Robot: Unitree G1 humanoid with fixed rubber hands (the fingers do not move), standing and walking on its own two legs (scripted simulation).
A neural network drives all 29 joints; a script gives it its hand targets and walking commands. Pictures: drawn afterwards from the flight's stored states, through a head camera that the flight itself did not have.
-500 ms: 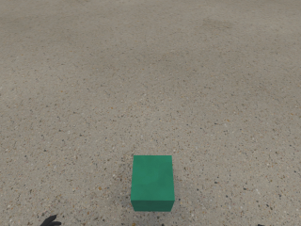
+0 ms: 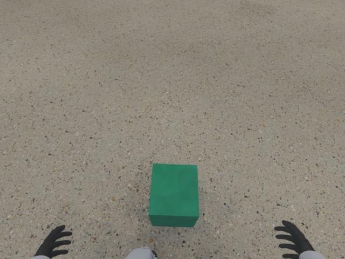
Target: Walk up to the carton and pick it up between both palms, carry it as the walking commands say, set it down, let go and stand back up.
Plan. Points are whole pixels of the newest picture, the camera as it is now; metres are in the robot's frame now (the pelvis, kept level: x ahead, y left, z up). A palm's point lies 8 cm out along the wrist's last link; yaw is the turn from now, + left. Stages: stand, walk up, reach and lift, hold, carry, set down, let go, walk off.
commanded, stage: reach and lift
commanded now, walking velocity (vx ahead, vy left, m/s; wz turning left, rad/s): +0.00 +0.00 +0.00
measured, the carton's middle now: (173, 196) +0.44 +0.02 -0.63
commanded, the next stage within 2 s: none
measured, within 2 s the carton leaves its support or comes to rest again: neither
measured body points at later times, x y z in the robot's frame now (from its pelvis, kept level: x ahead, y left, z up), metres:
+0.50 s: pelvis -0.01 +0.00 -0.05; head +0.14 +0.00 +0.38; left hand +0.23 +0.28 -0.16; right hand +0.27 -0.25 -0.16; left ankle +0.06 +0.13 -0.73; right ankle -0.01 -0.13 -0.73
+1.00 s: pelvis -0.05 +0.02 -0.08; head +0.21 +0.03 +0.28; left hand +0.36 +0.25 -0.21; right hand +0.39 -0.21 -0.20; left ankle +0.06 +0.13 -0.73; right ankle -0.01 -0.13 -0.73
